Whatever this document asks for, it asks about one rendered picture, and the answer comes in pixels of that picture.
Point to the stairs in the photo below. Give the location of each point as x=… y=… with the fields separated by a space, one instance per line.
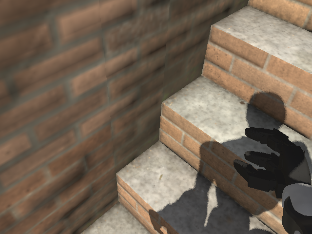
x=257 y=73

